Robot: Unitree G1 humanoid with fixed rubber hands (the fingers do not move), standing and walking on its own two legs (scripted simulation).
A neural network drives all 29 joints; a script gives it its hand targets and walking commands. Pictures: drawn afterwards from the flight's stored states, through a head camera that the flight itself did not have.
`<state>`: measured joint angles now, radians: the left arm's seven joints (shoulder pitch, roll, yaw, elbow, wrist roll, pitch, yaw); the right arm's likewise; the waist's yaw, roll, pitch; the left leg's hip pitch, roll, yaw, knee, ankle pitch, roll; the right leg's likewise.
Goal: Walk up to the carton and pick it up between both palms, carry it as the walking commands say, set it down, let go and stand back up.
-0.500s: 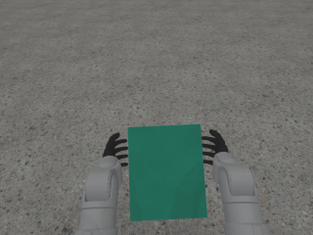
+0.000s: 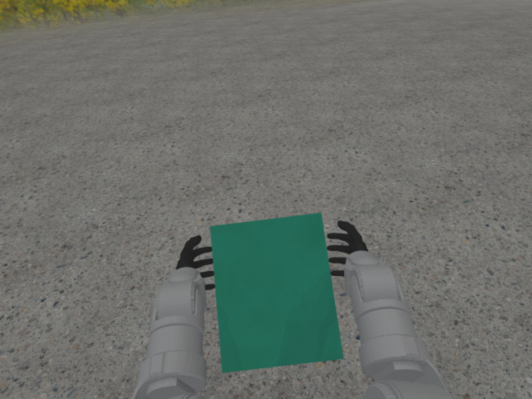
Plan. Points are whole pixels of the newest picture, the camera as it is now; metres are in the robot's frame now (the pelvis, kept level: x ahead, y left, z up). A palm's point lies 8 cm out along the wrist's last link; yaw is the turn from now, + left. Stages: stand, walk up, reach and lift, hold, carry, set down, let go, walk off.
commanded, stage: hold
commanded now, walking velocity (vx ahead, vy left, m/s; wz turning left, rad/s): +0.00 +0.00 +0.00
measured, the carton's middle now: (274, 284) +0.36 +0.03 -0.06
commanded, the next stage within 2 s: set down in 0.22 s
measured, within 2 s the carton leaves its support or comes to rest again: neither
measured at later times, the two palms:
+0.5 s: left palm (201, 283) +0.30 +0.15 +0.04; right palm (366, 264) +0.33 -0.13 +0.04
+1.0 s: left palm (206, 298) +0.33 +0.16 -0.05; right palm (349, 291) +0.34 -0.11 -0.06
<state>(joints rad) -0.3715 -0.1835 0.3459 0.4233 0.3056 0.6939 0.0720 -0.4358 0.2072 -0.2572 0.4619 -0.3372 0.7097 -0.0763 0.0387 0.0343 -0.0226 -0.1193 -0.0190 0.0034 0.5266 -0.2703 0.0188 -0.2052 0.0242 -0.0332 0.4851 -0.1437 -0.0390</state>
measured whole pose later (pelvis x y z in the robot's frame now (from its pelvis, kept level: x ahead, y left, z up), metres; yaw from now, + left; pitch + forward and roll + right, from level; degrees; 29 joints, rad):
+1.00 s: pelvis +0.00 +0.01 -0.03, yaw +2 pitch +9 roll +0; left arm -0.46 -0.22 0.42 0.58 0.34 0.31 0.08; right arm -0.47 0.20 -0.40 0.60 -0.35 0.30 -0.08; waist 0.01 0.03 0.01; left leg -0.58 -0.05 -0.02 0.76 -0.34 0.03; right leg -0.65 0.01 -0.02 0.71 -0.21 -0.03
